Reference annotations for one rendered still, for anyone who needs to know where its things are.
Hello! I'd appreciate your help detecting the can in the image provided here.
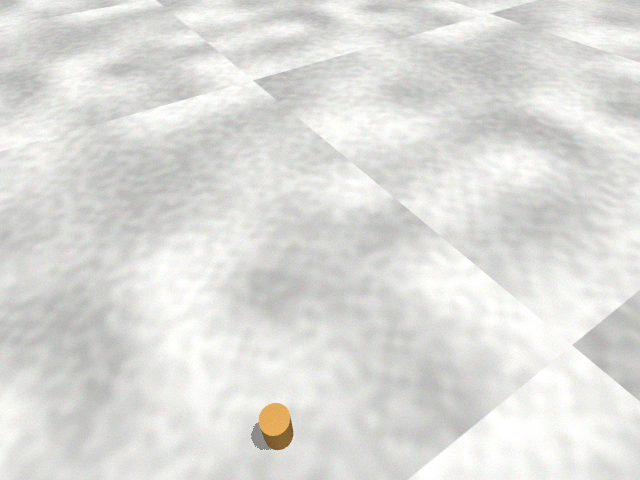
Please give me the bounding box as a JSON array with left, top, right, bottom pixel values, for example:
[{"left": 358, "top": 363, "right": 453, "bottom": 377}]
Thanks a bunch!
[{"left": 259, "top": 403, "right": 293, "bottom": 450}]

